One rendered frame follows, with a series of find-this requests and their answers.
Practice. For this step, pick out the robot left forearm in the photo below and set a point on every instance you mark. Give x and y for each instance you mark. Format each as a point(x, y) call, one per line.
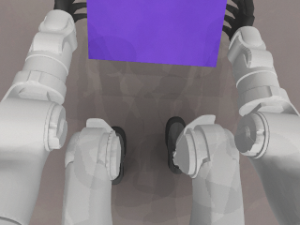
point(46, 67)

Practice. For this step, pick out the right robot upper arm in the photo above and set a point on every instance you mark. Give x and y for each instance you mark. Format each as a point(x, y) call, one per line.
point(271, 142)

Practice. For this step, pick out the robot right thigh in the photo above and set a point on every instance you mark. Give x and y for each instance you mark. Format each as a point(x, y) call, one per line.
point(217, 197)

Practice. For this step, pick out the robot left hand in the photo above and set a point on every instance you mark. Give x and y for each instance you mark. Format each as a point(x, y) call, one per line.
point(70, 7)

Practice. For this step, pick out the robot right forearm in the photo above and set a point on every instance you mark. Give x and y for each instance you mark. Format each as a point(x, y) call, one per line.
point(255, 76)

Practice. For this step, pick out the left robot upper arm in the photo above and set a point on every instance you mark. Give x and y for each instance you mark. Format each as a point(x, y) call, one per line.
point(29, 130)

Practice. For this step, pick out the carton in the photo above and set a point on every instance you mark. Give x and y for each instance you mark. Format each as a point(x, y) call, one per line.
point(172, 32)

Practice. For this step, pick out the robot right hand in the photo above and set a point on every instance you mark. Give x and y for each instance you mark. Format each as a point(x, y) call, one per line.
point(243, 15)

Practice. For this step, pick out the robot left thigh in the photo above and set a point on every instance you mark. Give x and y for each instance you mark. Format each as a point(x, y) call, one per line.
point(88, 178)

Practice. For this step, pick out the robot thigh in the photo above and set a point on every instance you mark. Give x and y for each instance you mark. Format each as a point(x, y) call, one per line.
point(217, 197)
point(88, 178)

